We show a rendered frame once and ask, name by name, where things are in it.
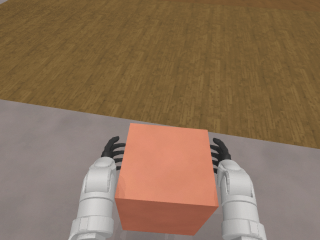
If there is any robot left forearm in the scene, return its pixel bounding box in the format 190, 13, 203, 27
68, 156, 117, 240

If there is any left robot hand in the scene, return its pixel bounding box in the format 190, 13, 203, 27
101, 136, 126, 171

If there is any right robot hand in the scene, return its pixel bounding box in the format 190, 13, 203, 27
210, 138, 231, 174

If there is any carton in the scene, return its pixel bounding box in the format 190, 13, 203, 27
114, 123, 219, 236

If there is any robot right forearm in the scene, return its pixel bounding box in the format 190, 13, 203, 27
217, 159, 267, 240

